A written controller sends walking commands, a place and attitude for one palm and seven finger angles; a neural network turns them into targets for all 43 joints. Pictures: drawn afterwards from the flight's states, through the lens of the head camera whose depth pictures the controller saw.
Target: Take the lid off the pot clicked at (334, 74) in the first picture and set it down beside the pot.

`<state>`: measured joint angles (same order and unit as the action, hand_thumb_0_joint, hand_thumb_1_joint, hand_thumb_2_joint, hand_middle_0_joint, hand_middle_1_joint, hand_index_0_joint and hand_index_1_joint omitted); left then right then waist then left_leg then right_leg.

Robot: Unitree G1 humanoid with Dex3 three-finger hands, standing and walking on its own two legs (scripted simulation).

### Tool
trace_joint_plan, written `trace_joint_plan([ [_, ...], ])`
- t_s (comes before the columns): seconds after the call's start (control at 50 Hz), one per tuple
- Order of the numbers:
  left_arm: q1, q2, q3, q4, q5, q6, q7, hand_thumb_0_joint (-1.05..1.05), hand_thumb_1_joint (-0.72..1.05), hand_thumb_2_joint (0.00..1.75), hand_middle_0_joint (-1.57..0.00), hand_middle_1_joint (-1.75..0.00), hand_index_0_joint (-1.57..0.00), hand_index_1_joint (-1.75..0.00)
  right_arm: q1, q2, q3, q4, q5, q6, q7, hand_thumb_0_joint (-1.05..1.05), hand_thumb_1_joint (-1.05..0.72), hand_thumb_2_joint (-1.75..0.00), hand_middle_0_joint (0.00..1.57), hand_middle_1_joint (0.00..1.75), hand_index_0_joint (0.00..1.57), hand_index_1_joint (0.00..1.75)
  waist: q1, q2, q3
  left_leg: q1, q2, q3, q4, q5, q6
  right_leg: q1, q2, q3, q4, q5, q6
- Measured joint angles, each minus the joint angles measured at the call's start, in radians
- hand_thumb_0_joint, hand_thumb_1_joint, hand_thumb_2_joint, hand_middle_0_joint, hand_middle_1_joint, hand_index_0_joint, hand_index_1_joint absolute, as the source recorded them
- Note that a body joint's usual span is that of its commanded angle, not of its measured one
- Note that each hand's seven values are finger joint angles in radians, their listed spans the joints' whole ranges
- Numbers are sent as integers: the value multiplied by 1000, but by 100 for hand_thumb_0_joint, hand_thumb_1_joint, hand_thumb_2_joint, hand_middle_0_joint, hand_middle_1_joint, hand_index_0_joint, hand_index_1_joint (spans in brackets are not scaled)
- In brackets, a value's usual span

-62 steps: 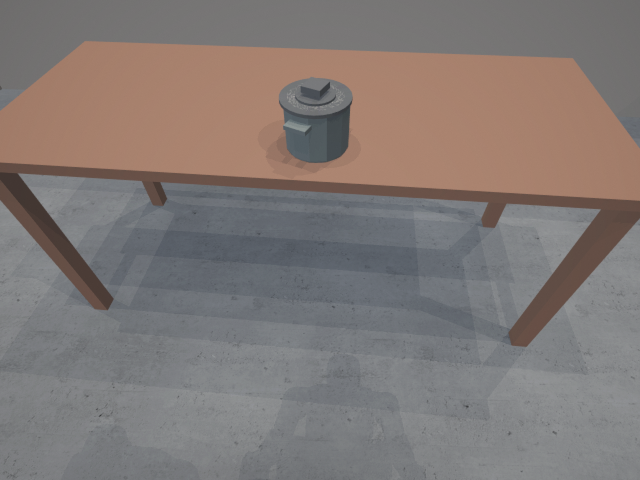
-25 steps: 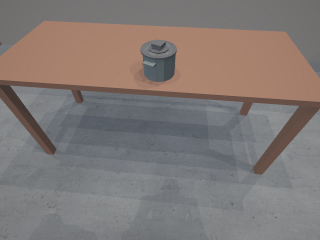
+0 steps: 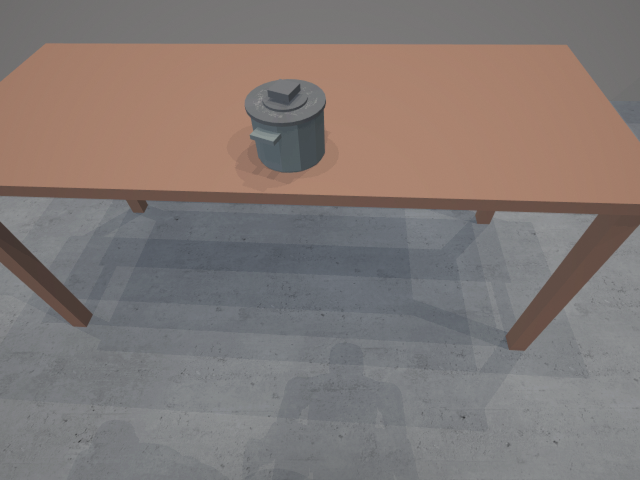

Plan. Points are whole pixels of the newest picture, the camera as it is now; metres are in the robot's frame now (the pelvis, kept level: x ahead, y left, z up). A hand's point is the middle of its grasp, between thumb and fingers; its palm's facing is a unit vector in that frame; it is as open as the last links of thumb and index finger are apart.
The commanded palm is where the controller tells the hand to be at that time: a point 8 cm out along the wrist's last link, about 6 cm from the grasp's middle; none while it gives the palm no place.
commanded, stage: take the last steps up to it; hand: left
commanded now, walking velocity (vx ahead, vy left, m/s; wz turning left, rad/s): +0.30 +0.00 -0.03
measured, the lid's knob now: (284, 90) +0.76 +0.11 +0.09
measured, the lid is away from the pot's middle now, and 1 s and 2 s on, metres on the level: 0.00 0.00 0.00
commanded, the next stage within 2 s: come to a stop and stand still in 0.48 s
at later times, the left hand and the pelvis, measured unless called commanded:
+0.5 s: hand (199, 445) +0.19 +0.20 -0.16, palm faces +0.06 -0.98 -0.19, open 7.3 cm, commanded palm none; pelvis +0.18 +0.02 +0.01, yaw -2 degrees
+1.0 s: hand (211, 365) +0.32 +0.22 -0.17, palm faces +0.03 -0.97 -0.24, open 7.3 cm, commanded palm none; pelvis +0.26 +0.02 +0.00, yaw -2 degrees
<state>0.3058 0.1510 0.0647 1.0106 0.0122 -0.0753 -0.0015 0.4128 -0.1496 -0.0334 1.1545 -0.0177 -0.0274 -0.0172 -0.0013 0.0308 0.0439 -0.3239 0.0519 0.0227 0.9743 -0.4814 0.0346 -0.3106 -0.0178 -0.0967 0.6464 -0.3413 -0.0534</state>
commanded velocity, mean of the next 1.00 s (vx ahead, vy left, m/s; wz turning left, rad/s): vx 0.03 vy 0.01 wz -0.01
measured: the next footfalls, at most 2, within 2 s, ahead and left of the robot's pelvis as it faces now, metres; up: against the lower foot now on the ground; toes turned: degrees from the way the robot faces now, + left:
left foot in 0.32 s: +0.26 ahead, +0.13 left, +0.00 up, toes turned +4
right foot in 0.64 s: +0.31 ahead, -0.13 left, +0.00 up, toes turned -6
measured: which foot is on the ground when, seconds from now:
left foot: up 0.00-0.30, down 0.32-0.62, up 0.64-0.92, down 0.94-1.00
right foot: down 0.00-0.32, up 0.34-0.62, down 0.64-0.94, up 0.96-1.00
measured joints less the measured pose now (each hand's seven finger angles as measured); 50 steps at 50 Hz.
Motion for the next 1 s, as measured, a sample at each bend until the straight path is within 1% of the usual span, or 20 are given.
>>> trace_joint_plan([
  [0.04, 13, -12, -3, -2, 2, -5, 12, 0, 91, 90, -20, -30, -20, -30, -34, -12, -7, -4, -3, 10, 5, 1, -91, -90, 20, 30, 20, 30, 6, 3, -4, -91, 6, 12, 142, 50, 3, 48, 8, -7, -54, 2, -3],
  [0.08, 33, -25, -7, 9, 6, -3, 19, 0, 91, 90, -20, -30, -20, -30, -77, -23, -15, -30, -4, 11, 8, 1, -91, -90, 20, 30, 20, 30, 2, 0, -12, -156, 20, 34, 155, 103, -7, 98, 12, -7, -122, 18, -2],
  [0.16, 73, -45, -19, 41, 11, 2, 17, 0, 91, 90, -20, -30, -20, -30, -173, -29, -25, -99, 0, 2, 18, 1, -91, -90, 19, 30, 19, 30, 0, -14, -16, -217, 39, 63, -4, 188, -25, 182, 16, 6, -233, 38, 3],
  [0.22, 94, -49, -24, 59, 12, 5, 12, 0, 91, 90, -20, -30, -20, -30, -241, -25, -25, -139, 3, -10, 26, 1, -91, -90, 19, 30, 19, 30, 18, -27, -4, -207, 36, 71, -162, 227, -24, 237, 16, 20, -267, 24, 15],
  [0.28, 114, -44, -20, 74, 10, 10, 10, 0, 91, 90, -20, -30, -21, -30, -292, -19, -19, -167, 4, -28, 28, 1, -91, -90, 19, 30, 19, 30, 36, -40, 12, -145, 13, 86, -317, 269, -12, 282, 9, 30, -244, -29, 32],
  [0.32, 140, -43, -16, 77, 6, 16, 9, 0, 91, 90, -20, -30, -21, -30, -307, -23, -9, -190, -3, -49, 24, 1, -91, -90, 19, 30, 19, 30, 43, -33, 11, -70, 6, 82, -422, 303, 16, 263, 13, 37, -126, -101, 36],
  [0.38, 108, -14, -10, 85, 1, 42, 7, 0, 91, 90, -20, -30, -21, -30, -313, -2, -2, -209, -8, -64, 10, 0, -91, -90, 19, 30, 19, 30, 31, -65, 32, -69, -10, 91, -344, 266, 8, 90, 3, 67, 324, -176, 16],
  [0.4, 88, -4, -7, 80, 1, 48, 8, 0, 91, 90, -20, -30, -20, -30, -301, 3, 0, -208, -8, -63, 7, 0, -91, -90, 19, 30, 19, 30, 29, -70, 33, -58, -15, 92, -345, 253, 5, 27, 2, 72, 441, -164, 14],
  [0.44, 45, 12, 0, 60, 5, 53, 4, 0, 91, 90, -20, -30, -20, -30, -269, 11, 4, -193, -7, -57, 0, 0, -91, -90, 19, 30, 20, 30, 28, -72, 30, -22, -26, 90, -388, 257, -4, -74, -13, 69, 540, -109, 18],
  [0.48, 7, 18, 4, 27, 7, 54, 0, 0, 91, 90, -20, -30, -20, -30, -235, 11, -6, -174, 2, -52, -12, 0, -92, -90, 20, 30, 20, 30, 28, -65, 21, 16, -35, 88, -448, 274, -10, -140, -38, 65, 496, -68, 28],
  [0.56, -47, 13, 4, -35, 9, 50, -5, 0, 91, 90, -20, -29, -20, -30, -187, -34, -14, -144, -3, -29, -9, -1, -95, -90, 20, 30, 20, 30, 16, -31, 8, 67, -34, 81, -506, 273, -15, -157, -65, 50, 234, -16, 44],
  [0.6, -58, 14, 0, -56, 12, 41, -8, 0, 91, 90, -20, -29, -20, -30, -166, -48, -14, -130, -4, -13, -4, -1, -94, -90, 20, 30, 20, 30, 7, -17, 4, 73, -26, 73, -472, 237, -25, -111, -60, 39, 91, 33, 51],
  [0.64, -52, 30, -6, -75, 16, 23, -3, 0, 91, 90, -20, -30, -20, -30, -141, -49, -10, -119, 1, 3, -1, -1, -93, -90, 20, 30, 20, 30, 6, -37, -9, 43, -32, 74, -367, 140, -30, -64, -60, 62, -34, 90, 42],
  [0.68, -65, 13, -18, -58, 13, 25, 7, 0, 91, 90, -20, -30, -20, -30, -146, -66, -11, -103, 4, 26, -5, 0, -93, -90, 20, 30, 20, 30, 3, -2, 2, 1, -21, 31, -236, 25, -31, -61, -37, 47, 3, 83, 38],
  [0.74, -69, -7, -33, -35, 11, 41, 19, 0, 91, 90, -20, -30, -20, -30, -163, -71, -9, -92, 11, 41, -12, 0, -92, -90, 19, 30, 19, 30, -4, 13, 11, -43, -29, 3, -132, -10, -41, -19, -21, 40, -37, 69, 38],
  [0.84, -88, 6, -24, -25, 12, 70, 32, 0, 93, 89, -20, -30, -21, -30, -190, -47, -11, -114, 20, 52, -16, 1, -91, -90, 19, 30, 19, 30, 1, -21, 32, -56, -55, 11, -174, 16, -67, 24, -30, 48, -95, 85, 44],
  [0.9, -94, 22, -15, -28, 9, 84, 36, 0, 92, 89, -20, -30, -21, -30, -209, -35, -13, -134, 20, 52, -13, 1, -91, -90, 19, 30, 19, 30, 6, -41, 45, -20, -65, 23, -307, 122, -71, 28, -39, 52, -85, 76, 60],
  [0.92, -93, 27, -13, -29, 6, 89, 37, 0, 92, 89, -20, -30, -21, -30, -211, -33, -13, -141, 18, 48, -12, 1, -91, -90, 19, 30, 19, 30, 5, -42, 46, 6, -60, 26, -379, 210, -68, 24, -37, 51, -68, 65, 67],
  [0.94, -93, 33, -10, -31, 4, 96, 38, 0, 92, 89, -20, -30, -21, -30, -212, -31, -13, -148, 14, 43, -11, 1, -91, -90, 19, 30, 19, 30, 4, -43, 46, 15, -56, 25, -408, 289, -46, 16, -36, 50, -43, 51, 74],
  [1.0, -106, 57, -3, -24, 1, 118, 51, 0, 91, 90, -20, -30, -21, -30, -227, -10, 1, -162, 3, 43, -11, 1, -91, -90, 19, 30, 19, 30, 7, -67, 53, 16, -64, 37, -388, 239, 12, -40, -9, 100, 155, -149, 68],
])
